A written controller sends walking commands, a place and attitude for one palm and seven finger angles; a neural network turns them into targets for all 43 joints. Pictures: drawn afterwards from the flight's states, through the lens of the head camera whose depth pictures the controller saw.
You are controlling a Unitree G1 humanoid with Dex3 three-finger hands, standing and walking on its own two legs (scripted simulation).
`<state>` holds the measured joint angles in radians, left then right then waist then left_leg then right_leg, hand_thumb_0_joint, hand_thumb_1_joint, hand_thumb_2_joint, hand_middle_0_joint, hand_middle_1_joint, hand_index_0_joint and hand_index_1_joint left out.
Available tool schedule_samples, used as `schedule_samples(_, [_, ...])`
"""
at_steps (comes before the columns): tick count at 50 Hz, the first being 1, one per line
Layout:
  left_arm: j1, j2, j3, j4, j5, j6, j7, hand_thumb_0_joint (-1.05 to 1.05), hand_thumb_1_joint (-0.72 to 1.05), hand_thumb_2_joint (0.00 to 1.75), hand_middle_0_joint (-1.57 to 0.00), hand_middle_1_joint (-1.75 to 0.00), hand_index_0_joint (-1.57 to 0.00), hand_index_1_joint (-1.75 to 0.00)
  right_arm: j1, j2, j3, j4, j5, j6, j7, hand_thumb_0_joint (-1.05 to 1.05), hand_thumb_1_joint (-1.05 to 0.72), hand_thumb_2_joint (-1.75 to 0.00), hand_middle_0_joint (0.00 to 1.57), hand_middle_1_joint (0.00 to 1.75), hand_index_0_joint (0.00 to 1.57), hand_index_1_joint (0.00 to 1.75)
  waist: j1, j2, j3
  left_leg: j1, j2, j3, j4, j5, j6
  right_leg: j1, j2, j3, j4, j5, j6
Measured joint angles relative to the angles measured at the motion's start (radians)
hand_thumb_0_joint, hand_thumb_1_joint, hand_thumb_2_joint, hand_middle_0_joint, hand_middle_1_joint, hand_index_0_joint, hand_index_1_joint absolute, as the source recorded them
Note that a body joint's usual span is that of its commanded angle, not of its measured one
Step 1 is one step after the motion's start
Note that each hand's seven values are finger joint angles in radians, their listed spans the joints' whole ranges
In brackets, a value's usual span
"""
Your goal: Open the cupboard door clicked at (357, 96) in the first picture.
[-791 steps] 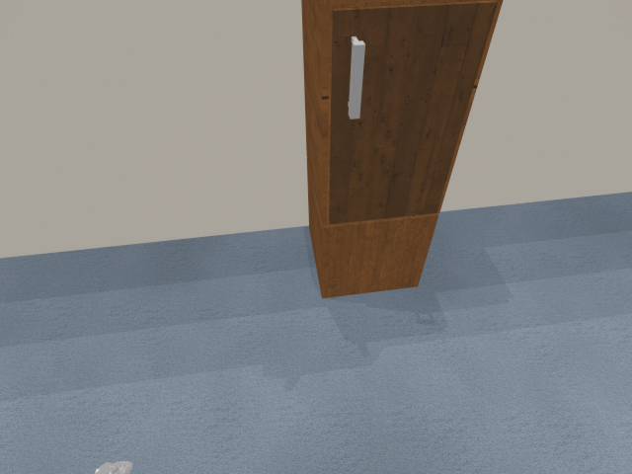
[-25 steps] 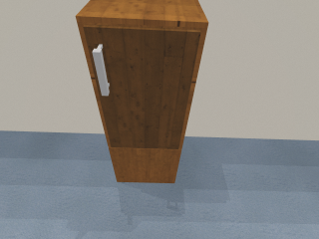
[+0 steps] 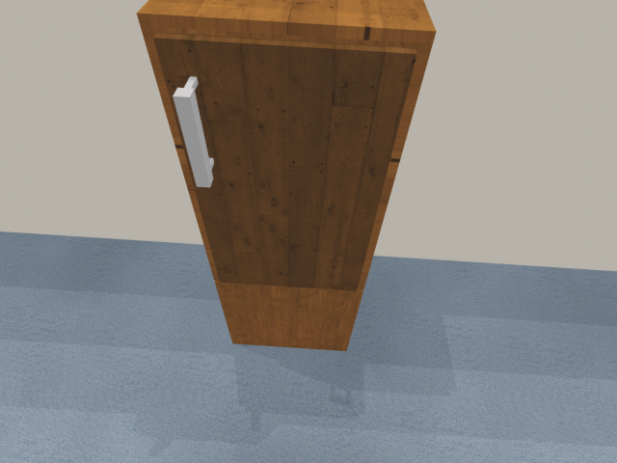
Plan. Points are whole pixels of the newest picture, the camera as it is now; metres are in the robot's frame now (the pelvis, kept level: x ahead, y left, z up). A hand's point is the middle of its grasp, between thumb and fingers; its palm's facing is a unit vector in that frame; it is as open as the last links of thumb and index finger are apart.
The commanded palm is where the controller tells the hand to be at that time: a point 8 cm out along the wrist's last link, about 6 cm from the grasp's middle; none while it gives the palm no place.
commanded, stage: come to a stop and stand still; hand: left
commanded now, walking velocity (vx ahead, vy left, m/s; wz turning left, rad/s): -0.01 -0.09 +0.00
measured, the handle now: (198, 134) +0.53 +0.21 +0.13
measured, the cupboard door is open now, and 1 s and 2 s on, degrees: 0 0 0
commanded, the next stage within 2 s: look again from close up in 0.68 s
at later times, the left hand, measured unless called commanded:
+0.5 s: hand out of the picture -0.04 +0.15 -0.16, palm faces +0.03 -0.99 -0.16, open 7.4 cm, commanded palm none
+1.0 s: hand out of the picture +0.01 +0.18 -0.16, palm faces +0.03 -0.97 -0.23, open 7.4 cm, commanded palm none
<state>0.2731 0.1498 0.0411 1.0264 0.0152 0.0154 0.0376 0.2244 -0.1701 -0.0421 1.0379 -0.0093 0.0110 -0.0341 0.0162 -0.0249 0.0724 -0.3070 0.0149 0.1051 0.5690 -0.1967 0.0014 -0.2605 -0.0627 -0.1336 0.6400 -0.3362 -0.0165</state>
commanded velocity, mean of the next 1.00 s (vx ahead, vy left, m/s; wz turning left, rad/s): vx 0.00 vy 0.00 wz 0.00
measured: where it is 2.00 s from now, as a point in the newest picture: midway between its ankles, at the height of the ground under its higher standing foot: outside the picture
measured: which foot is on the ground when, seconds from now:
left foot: down 0.00-1.00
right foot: down 0.00-1.00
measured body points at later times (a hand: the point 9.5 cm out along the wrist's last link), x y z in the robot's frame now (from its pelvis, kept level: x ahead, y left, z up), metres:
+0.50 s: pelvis -0.02 -0.01 +0.01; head -0.02 -0.01 +0.46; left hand -0.04 +0.20 -0.15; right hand +0.01 -0.24 -0.14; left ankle +0.05 +0.10 -0.73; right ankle -0.05 -0.11 -0.73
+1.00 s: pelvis +0.00 +0.00 +0.01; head +0.00 -0.01 +0.46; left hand +0.01 +0.23 -0.15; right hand +0.00 -0.22 -0.16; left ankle +0.05 +0.10 -0.73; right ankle -0.05 -0.11 -0.73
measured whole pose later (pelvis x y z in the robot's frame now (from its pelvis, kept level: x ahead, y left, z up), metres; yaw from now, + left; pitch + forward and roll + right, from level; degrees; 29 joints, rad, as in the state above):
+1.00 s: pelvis +0.00 +0.00 +0.01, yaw +0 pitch -1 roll +0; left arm 0.33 0.14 0.00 1.03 0.01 -0.01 0.05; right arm 0.33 -0.14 -0.01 1.05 -0.03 0.01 -0.03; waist -0.02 0.03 0.00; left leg -0.32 0.02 0.10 0.56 -0.23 0.03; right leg -0.15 -0.02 -0.08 0.54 -0.38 0.00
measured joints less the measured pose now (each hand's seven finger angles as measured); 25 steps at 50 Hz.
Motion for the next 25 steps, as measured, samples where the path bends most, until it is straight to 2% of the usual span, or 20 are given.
schedule_samples(2, [-0.002,0.007,0.002,-0.001,-0.003,0.016,0.003,0.01,0.92,0.9,-0.2,-0.3,-0.2,-0.3,-0.013,0.001,0.003,-0.014,-0.007,-0.001,0.0,0.01,-0.94,-0.9,0.19,0.3,0.2,0.3,0.009,-0.019,0.0,-0.003,-0.008,0.015,0.013,-0.023,0.036,-0.022,-0.002,0.027,0.058,-0.091,0.004])
schedule_samples(5, [-0.007,0.007,-0.001,-0.003,0.0,0.025,0.001,0.01,0.92,0.9,-0.2,-0.3,-0.19,-0.3,-0.034,0.006,0.012,-0.03,-0.012,-0.002,-0.001,0.01,-0.93,-0.9,0.19,0.3,0.2,0.3,0.011,-0.023,-0.008,-0.004,-0.015,0.023,-0.022,-0.014,0.053,-0.052,0.006,0.063,0.151,-0.151,-0.004])
schedule_samples(8, [-0.005,-0.003,-0.01,-0.002,0.005,0.02,-0.002,0.01,0.92,0.9,-0.2,-0.3,-0.19,-0.3,-0.052,0.011,0.019,-0.038,-0.014,0.0,0.003,0.0,-0.92,-0.9,0.19,0.3,0.2,0.3,0.013,-0.005,-0.021,-0.011,-0.02,0.023,-0.064,0.022,0.055,-0.033,0.006,0.075,0.127,-0.128,-0.001])
schedule_samples(12, [0.019,-0.013,-0.022,0.009,0.007,-0.003,-0.002,0.01,0.92,0.9,-0.2,-0.3,-0.19,-0.3,-0.068,0.026,0.021,-0.039,-0.004,0.001,0.011,0.0,-0.92,-0.9,0.19,0.3,0.2,0.3,0.019,0.018,-0.035,-0.03,-0.021,0.031,-0.077,0.042,0.046,0.041,0.006,0.089,-0.063,-0.022,0.012])
schedule_samples(15, [0.05,-0.027,-0.037,0.026,0.005,-0.012,-0.005,0.01,0.92,0.9,-0.2,-0.3,-0.19,-0.3,-0.069,0.02,0.012,-0.039,0.003,-0.001,0.012,-0.01,-0.94,-0.9,0.2,0.3,0.21,0.3,0.003,0.047,-0.041,-0.011,-0.009,0.022,-0.108,0.06,0.034,0.061,0.022,0.081,-0.095,0.003,0.017])
schedule_samples(25, [0.082,-0.029,-0.051,0.054,0.0,-0.019,-0.006,0.01,0.91,0.9,-0.2,-0.3,-0.19,-0.3,0.012,0.004,0.023,0.037,0.0,0.001,0.014,-0.02,-0.94,-0.9,0.19,0.3,0.2,0.3,-0.009,0.017,-0.066,0.029,0.009,0.01,-0.148,0.076,0.022,0.114,0.046,0.07,-0.163,0.028,0.004])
